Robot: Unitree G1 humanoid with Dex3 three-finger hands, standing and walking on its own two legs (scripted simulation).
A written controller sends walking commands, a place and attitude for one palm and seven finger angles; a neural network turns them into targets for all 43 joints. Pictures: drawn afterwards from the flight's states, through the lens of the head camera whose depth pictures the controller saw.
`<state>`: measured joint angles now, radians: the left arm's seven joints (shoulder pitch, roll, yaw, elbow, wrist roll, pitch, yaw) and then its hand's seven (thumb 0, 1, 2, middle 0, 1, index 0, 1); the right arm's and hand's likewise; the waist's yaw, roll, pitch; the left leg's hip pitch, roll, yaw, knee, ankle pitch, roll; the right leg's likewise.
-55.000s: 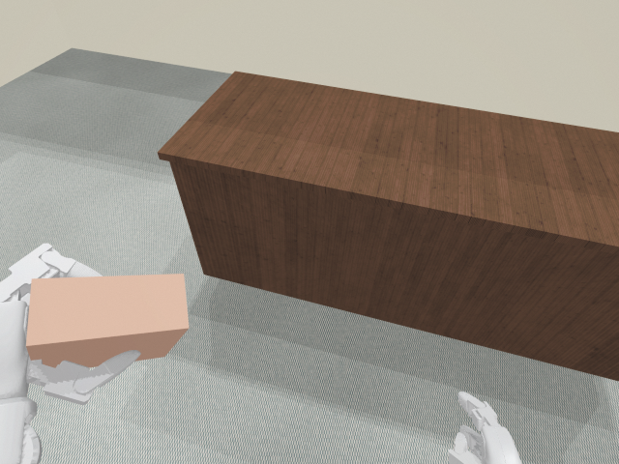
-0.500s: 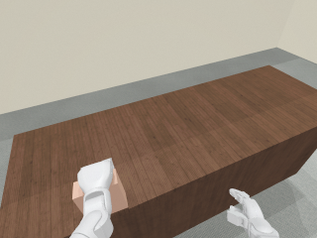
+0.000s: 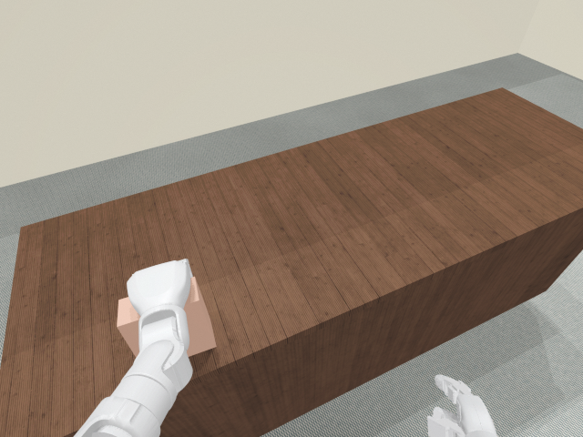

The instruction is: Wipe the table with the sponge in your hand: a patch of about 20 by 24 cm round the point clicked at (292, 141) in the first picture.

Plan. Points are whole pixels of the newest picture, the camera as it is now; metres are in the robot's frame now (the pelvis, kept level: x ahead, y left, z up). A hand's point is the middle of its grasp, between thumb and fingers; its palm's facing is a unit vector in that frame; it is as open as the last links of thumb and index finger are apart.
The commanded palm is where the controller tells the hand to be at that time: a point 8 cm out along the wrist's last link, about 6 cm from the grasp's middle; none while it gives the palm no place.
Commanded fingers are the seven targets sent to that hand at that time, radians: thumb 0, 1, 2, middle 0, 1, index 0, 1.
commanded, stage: wipe forward along the middle lane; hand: left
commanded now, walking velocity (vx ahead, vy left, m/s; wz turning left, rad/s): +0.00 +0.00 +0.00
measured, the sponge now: (173, 331) +0.29 +0.24 -0.07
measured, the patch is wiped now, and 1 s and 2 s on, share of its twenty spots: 0.95 0.95 0.95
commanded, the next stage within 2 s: slide back across to the first lane in 1.22 s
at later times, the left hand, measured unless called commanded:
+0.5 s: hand (167, 284) +0.35 +0.25 -0.02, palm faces -0.11 -0.02 -0.99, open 10.0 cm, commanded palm +0.33 +0.26 +0.02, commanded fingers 0.00 0.10 1.30 -1.20 -1.60 -1.20 -1.60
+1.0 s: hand (156, 260) +0.40 +0.29 -0.01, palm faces -0.13 +0.00 -0.99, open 10.0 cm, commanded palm +0.39 +0.29 +0.02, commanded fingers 0.00 0.10 1.30 -1.20 -1.60 -1.20 -1.60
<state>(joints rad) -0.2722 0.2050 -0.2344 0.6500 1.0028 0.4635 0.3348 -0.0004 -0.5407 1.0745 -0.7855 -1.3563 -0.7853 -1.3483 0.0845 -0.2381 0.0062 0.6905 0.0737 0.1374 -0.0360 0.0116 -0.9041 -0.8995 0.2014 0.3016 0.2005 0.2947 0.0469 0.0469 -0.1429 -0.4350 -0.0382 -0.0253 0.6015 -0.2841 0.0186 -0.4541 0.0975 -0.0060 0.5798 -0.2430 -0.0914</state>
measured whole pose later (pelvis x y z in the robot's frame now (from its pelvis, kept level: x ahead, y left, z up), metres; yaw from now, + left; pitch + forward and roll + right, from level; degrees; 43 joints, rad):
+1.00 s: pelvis -0.01 +0.01 -0.02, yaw +0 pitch +15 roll -1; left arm -0.68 0.40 -0.06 1.11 1.00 0.29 0.37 0.01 -0.57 1.11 -0.79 -1.35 -0.79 -1.35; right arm 0.22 -0.26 0.00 0.72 0.07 0.09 -0.02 0.01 -0.90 -0.90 0.20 0.30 0.20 0.29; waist -0.06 0.05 -0.17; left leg -0.70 -0.02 -0.04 0.76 -0.32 0.02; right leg -0.69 0.12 -0.03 0.68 -0.25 -0.08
